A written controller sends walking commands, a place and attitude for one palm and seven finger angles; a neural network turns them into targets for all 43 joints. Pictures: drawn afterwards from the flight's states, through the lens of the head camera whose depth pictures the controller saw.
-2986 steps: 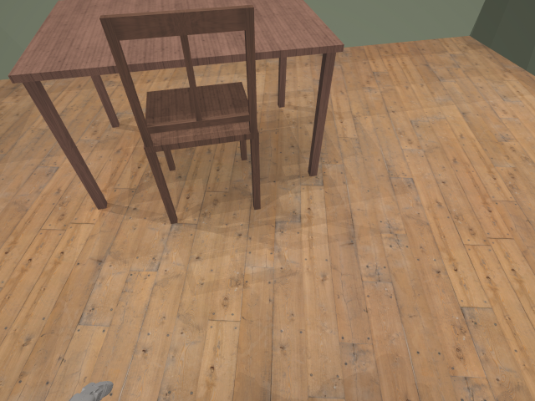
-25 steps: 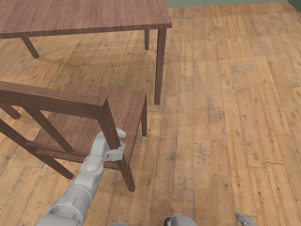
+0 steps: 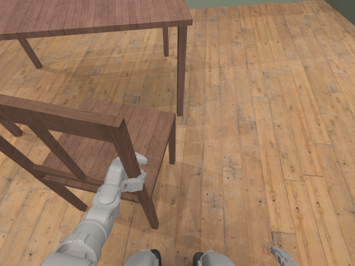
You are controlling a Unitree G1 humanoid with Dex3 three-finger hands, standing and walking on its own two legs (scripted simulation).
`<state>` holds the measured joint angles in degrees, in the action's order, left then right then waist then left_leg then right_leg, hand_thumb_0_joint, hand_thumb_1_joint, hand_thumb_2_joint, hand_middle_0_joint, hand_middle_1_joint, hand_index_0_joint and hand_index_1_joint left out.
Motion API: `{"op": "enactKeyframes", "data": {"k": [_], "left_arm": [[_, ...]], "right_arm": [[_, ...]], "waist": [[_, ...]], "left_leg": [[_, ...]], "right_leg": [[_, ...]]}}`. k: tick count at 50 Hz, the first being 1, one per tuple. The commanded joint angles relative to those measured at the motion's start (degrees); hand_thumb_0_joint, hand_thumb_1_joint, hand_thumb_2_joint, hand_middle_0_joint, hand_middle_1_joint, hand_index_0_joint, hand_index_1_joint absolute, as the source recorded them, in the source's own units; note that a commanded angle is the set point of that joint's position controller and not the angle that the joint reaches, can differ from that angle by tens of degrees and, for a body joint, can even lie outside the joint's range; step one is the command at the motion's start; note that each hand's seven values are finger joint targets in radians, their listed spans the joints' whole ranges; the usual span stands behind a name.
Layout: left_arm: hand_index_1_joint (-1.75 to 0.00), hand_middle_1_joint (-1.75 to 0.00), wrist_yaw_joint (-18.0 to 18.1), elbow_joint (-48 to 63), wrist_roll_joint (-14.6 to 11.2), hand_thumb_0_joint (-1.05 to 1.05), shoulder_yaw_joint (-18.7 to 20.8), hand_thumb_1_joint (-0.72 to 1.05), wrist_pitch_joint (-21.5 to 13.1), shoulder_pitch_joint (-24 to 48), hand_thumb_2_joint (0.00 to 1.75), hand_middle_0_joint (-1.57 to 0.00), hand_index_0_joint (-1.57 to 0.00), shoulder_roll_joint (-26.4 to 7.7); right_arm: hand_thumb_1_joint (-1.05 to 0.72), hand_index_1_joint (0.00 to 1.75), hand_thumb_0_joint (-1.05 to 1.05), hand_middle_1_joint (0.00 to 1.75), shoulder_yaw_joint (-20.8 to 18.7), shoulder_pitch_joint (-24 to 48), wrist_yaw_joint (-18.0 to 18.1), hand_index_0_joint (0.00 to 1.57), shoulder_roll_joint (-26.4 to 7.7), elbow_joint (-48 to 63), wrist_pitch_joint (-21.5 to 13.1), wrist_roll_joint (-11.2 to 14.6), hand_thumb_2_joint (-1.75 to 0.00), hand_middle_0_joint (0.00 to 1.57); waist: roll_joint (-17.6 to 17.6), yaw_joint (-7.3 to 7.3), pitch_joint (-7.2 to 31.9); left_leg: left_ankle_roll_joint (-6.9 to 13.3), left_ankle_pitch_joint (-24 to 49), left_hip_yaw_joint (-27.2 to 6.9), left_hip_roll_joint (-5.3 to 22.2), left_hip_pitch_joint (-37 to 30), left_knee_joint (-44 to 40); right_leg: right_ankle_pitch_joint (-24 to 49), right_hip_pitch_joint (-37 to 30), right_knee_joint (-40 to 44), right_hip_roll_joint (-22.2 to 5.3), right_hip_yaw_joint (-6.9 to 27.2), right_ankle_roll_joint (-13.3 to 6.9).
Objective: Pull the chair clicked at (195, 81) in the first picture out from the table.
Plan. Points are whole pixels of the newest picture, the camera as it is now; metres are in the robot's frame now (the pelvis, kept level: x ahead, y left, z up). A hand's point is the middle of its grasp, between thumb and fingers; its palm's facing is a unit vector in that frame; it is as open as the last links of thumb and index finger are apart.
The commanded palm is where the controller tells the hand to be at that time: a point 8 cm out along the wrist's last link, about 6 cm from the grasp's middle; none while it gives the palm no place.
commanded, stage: step backward, pulling the chair out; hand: left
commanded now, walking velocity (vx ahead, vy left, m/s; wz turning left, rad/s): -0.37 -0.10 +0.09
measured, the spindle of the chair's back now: (62, 155) +0.39 +0.32 -0.06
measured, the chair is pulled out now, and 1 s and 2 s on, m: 0.50 0.62 0.63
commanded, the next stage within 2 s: stop walking, hand still on the chair in 0.62 s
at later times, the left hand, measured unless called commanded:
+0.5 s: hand (141, 198) +0.28 +0.10 -0.06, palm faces -0.04 -0.99 -0.14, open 6.2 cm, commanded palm +0.28 +0.15 -0.06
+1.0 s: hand (141, 230) +0.20 +0.09 -0.06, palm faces -0.05 -0.99 -0.12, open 6.2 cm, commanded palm +0.19 +0.15 -0.05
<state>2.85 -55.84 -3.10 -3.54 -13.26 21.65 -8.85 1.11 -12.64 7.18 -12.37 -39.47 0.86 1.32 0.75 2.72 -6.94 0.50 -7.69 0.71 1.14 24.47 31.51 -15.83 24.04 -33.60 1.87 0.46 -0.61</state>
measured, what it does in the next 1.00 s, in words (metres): steps on the spot: left foot, then right foot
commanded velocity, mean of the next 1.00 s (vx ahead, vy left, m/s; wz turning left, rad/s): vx -0.15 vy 0.00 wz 0.03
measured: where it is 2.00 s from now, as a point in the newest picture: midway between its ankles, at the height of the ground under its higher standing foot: outside the picture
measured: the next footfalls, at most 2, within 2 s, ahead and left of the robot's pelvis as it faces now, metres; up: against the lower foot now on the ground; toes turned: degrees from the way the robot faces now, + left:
left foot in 0.30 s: -0.05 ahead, +0.12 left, +0.00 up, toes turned +4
right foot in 0.50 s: +0.04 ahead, -0.12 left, +0.00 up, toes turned +1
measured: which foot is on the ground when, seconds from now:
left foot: down 0.00-0.10, up 0.12-0.28, down 0.30-1.00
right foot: down 0.00-0.30, up 0.32-0.48, down 0.50-1.00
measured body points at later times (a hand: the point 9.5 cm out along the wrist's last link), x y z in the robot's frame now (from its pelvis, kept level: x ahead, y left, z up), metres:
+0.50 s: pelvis -0.05 -0.02 +0.00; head +0.02 -0.03 +0.45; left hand +0.27 +0.15 -0.05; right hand +0.02 -0.26 -0.14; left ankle -0.09 +0.11 -0.73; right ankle +0.00 -0.12 -0.73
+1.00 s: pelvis -0.08 -0.01 +0.01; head -0.05 -0.02 +0.46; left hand +0.20 +0.14 -0.05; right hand +0.04 -0.25 -0.11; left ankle -0.09 +0.12 -0.73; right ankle +0.00 -0.12 -0.73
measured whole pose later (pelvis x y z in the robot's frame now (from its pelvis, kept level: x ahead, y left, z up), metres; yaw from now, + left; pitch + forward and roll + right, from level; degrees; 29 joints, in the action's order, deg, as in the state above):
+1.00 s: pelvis -0.08 -0.01 +0.01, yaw +2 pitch +0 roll +1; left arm 3.5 -49.9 -2.7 -5.4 -8.7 12.4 -4.5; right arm 2.6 -14.4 7.3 -11.7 -38.3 1.0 1.6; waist 0.7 1.7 -3.1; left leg -1.2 -16.2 1.5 1.4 12.8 29.4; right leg -8.3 19.9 -28.6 -1.0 -0.9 -0.3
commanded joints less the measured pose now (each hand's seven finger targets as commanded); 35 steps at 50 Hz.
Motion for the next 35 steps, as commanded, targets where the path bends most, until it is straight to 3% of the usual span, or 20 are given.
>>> {"op": "enactKeyframes", "data": {"k": [1,4,6,7,9,12,13,14,15,17,18,20,22,24,25,26,27,31,34,35], "left_arm": [[-1.45,-1.45,1.58,10.32,2.37,0.0,0.12,0.9,-3.81,20.22,0.9,-0.5,-0.5,-5.92],[-1.45,-1.45,2.19,8.33,2.68,0.0,2.46,0.9,-3.87,18.12,0.9,-0.5,-0.5,-9.34],[-1.45,-1.45,2.86,5.85,2.77,0.0,3.13,0.9,-3.5,17.12,0.9,-0.5,-0.5,-10.1],[-1.45,-1.45,2.91,4.45,3.14,0.0,3.21,0.9,-3.15,17.25,0.9,-0.5,-0.5,-9.24],[-1.45,-1.45,2.72,4.52,3.02,0.0,3.28,0.9,-2.06,16.64,0.9,-0.5,-0.5,-7.71],[-1.45,-1.45,3.48,3.0,2.91,0.0,3.97,0.9,-2.3,15.59,0.9,-0.5,-0.5,-7.47],[-1.45,-1.45,3.27,2.67,2.58,0.0,2.98,0.9,-2.5,15.99,0.9,-0.5,-0.5,-6.49],[-1.45,-1.45,2.89,1.52,2.36,0.0,2.43,0.9,-2.37,14.86,0.9,-0.5,-0.5,-6.26],[-1.45,-1.45,3.01,5.13,2.49,0.0,2.2,0.9,-3.01,18.33,0.9,-0.5,-0.5,-5.98],[-1.45,-1.45,2.46,10.08,2.09,0.0,0.02,0.9,-2.48,24.57,0.9,-0.5,-0.5,-3.27],[-1.45,-1.45,1.78,13.05,2.22,0.0,-0.73,0.9,-2.78,27.62,0.9,-0.5,-0.5,-2.27],[-1.45,-1.45,1.41,10.41,2.26,0.0,0.25,0.9,-2.58,26.68,0.9,-0.5,-0.5,-2.56],[-1.45,-1.45,1.42,6.36,2.37,0.0,1.01,0.9,-2.19,22.45,0.9,-0.5,-0.5,-2.84],[-1.45,-1.45,1.21,6.46,3.01,0.0,1.9,0.9,-2.81,22.04,0.9,-0.5,-0.5,-4.94],[-1.45,-1.45,1.24,6.22,2.83,0.0,1.62,0.9,-2.99,22.12,0.9,-0.5,-0.5,-5.15],[-1.45,-1.45,0.78,3.59,2.29,0.0,1.88,0.9,-2.3,19.7,0.9,-0.5,-0.5,-5.26],[-1.45,-1.45,0.62,2.55,1.8,0.0,2.86,0.9,-1.0,19.46,0.9,-0.5,-0.5,-6.8],[-1.45,-1.45,1.28,5.25,1.68,0.0,3.11,0.9,0.54,18.8,0.9,-0.5,-0.5,-6.49],[-1.45,-1.45,1.88,6.47,0.88,0.0,2.36,0.9,1.34,15.77,0.9,-0.5,-0.5,-6.28],[-1.45,-1.45,1.99,8.21,0.66,0.0,1.77,0.9,1.51,16.18,0.9,-0.5,-0.5,-5.65]], "right_arm": [[-0.9,0.3,0.0,0.3,-3.0,-0.37,-0.22,0.2,-8.14,4.74,-2.9,-0.32,-0.9,0.2],[-0.9,0.3,0.0,0.3,-3.52,1.74,0.05,0.2,-8.36,5.63,-3.44,0.22,-0.9,0.2],[-0.9,0.3,0.0,0.3,-3.68,-0.81,-0.5,0.2,-7.35,3.34,-3.19,0.5,-0.9,0.2],[-0.9,0.3,0.0,0.3,-3.64,0.32,-0.56,0.2,-7.23,3.14,-3.04,0.07,-0.9,0.2],[-0.9,0.3,0.0,0.3,-2.01,0.84,-0.72,0.2,-6.35,3.23,-3.69,-0.4,-0.9,0.2],[-0.9,0.3,0.0,0.3,-0.87,-1.46,-0.02,0.2,-6.68,1.95,-4.76,-0.14,-0.9,0.2],[-0.9,0.3,0.0,0.3,-0.82,-3.23,0.19,0.2,-7.48,1.18,-5.13,0.09,-0.9,0.2],[-0.9,0.3,0.0,0.3,-1.39,-2.87,0.5,0.2,-9.88,1.15,-5.44,-0.24,-0.9,0.2],[-0.9,0.3,0.0,0.3,-1.43,-2.85,0.52,0.2,-10.69,2.69,-5.15,-0.32,-0.9,0.2],[-0.9,0.3,0.0,0.3,-1.57,-2.72,-0.52,0.2,-7.44,2.9,-5.23,-0.69,-0.9,0.2],[-0.9,0.3,0.0,0.3,-2.02,-2.84,-0.78,0.2,-7.38,3.29,-5.47,-1.27,-0.9,0.2],[-0.9,0.3,0.0,0.3,-2.35,-4.51,-1.69,0.2,-7.74,1.78,-5.47,-1.58,-0.9,0.2],[-0.9,0.3,0.0,0.3,-2.9,-4.92,-2.34,0.2,-8.75,1.74,-4.97,-0.89,-0.9,0.2],[-0.9,0.3,0.0,0.3,-3.09,-5.05,-2.08,0.2,-9.31,2.47,-4.7,0.01,-0.9,0.2],[-0.9,0.3,0.0,0.3,-2.87,-4.61,-1.73,0.2,-8.51,3.29,-4.52,0.28,-0.9,0.2],[-0.9,0.3,0.0,0.3,-2.66,-3.13,-1.46,0.2,-7.96,3.89,-4.78,0.39,-0.9,0.2],[-0.9,0.3,0.0,0.3,-3.14,-3.57,-1.08,0.2,-8.84,3.0,-4.34,0.68,-0.9,0.2],[-0.9,0.3,0.0,0.3,-1.43,-1.29,-0.26,0.2,-7.63,2.89,-3.12,0.56,-0.9,0.2],[-0.9,0.3,0.0,0.3,-1.19,-0.49,0.74,0.2,-8.39,3.2,-2.11,0.44,-0.9,0.2],[-0.9,0.3,0.0,0.3,-1.34,-0.87,0.78,0.2,-8.87,3.89,-1.89,0.27,-0.9,0.2]], "waist": [[5.94,0.96,21.1],[1.29,-0.56,15.41],[-10.07,-0.69,19.72],[-10.77,-1.54,20.56],[-8.08,-1.53,22.33],[-7.08,-0.27,19.83],[-4.8,0.43,19.23],[6.51,-0.44,16.14],[14.27,-1.25,15.4],[8.01,-0.94,19.77],[11.93,-0.09,20.81],[12.55,-0.04,20.93],[10.07,-0.91,21.79],[2.57,-0.51,26.25],[-3.63,-0.05,26.53],[-6.78,-0.98,23.57],[-8.1,-1.67,23.91],[-4.54,-1.04,26.86],[-3.11,-0.59,26.31],[-1.72,-0.75,25.97]], "left_leg": [[2.91,3.18,-8.08,9.82,-9.73,-6.4],[0.42,-22.02,-4.28,4.26,-1.75,-1.35],[-2.54,-17.41,1.36,-2.89,-15.54,22.45],[-2.51,-19.28,-1.01,-3.5,-12.73,31.63],[-1.92,-21.43,-4.28,-2.14,-6.97,30.02],[-1.49,-19.68,-2.03,-1.76,-11.25,3.37],[-0.76,-15.65,-2.19,-0.63,-12.44,-6.9],[1.86,-13.39,-10.93,5.6,-10.01,-15.89],[5.56,-1.2,-21.42,14.24,-8.23,-14.5],[7.33,23.99,-19.2,17.66,-19.4,-10.4],[7.71,35.45,-18.4,17.67,-25.38,-6.47],[6.37,47.24,-13.24,15.83,-31.82,-0.63],[3.2,44.91,-10.0,12.88,-28.77,4.53],[-0.08,32.04,-6.76,8.62,-14.51,10.32],[-2.38,8.21,-3.59,3.6,-5.76,14.98],[-3.52,-18.39,-5.16,0.36,-1.96,18.32],[-3.28,-24.83,-6.65,0.47,-2.21,21.37],[-2.42,-19.68,-5.06,0.9,-5.16,10.51],[-2.15,-6.64,-3.02,1.37,-12.88,-2.79],[-0.58,1.97,-5.19,4.18,-14.13,-6.99]], "right_leg": [[6.72,-9.55,5.27,-2.77,2.59,0.37],[-17.08,-1.09,13.14,-8.65,9.39,-2.85],[-28.95,12.04,26.39,-18.73,17.12,-6.35],[-23.79,10.01,26.5,-20.59,17.03,-8.3],[-11.02,1.94,21.04,-20.32,13.12,-9.02],[-2.99,-2.92,14.93,-13.47,4.31,-3.87],[-3.01,-2.98,11.06,-12.14,3.95,-2.28],[-1.72,-1.52,3.23,-7.07,1.89,-0.23],[-0.01,0.98,-6.51,-3.21,-1.24,1.27],[-6.94,4.99,-14.77,-2.82,0.23,0.46],[-7.24,8.54,-15.47,-3.28,1.11,0.51],[-3.78,8.12,-8.52,-3.28,0.76,0.05],[5.24,-3.34,4.85,-2.68,-1.37,-0.83],[35.79,-22.8,7.05,-7.54,3.93,-3.46],[51.24,-29.18,5.84,-14.89,10.77,-7.37],[53.85,-25.3,8.19,-21.27,12.91,-10.17],[48.45,-22.73,9.28,-23.88,14.72,-11.14],[43.96,-23.38,6.21,-20.72,9.48,-8.26],[30.49,-18.84,5.68,-16.83,6.13,-4.77],[24.77,-17.29,4.4,-13.45,3.62,-2.21]]}}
